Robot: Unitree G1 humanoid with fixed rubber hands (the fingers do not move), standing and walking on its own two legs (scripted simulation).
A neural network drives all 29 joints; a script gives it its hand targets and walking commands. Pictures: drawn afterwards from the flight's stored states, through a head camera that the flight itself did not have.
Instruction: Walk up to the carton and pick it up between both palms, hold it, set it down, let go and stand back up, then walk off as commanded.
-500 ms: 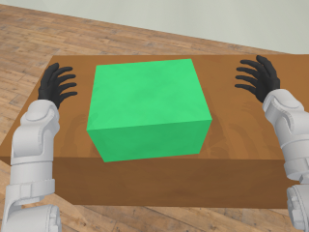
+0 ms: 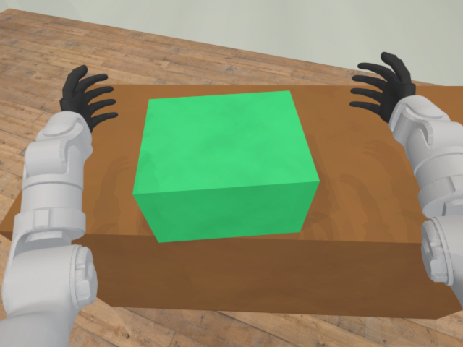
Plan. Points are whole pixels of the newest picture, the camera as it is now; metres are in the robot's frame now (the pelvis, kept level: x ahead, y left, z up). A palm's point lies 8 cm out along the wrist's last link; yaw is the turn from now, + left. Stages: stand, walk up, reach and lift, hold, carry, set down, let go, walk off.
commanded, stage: reach and lift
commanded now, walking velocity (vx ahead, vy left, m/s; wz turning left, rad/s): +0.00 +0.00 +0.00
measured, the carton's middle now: (224, 165) +0.45 +0.08 +0.01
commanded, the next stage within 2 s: none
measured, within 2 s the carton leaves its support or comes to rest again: neither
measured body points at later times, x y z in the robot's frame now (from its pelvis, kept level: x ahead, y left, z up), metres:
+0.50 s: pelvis +0.00 +0.01 +0.00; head +0.07 +0.01 +0.44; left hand +0.41 +0.31 +0.10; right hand +0.49 -0.20 +0.11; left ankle +0.01 +0.13 -0.75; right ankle -0.03 -0.09 -0.75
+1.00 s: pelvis +0.01 +0.01 -0.01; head +0.08 +0.01 +0.44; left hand +0.42 +0.29 +0.08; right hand +0.49 -0.19 +0.09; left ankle +0.00 +0.13 -0.75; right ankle -0.03 -0.09 -0.75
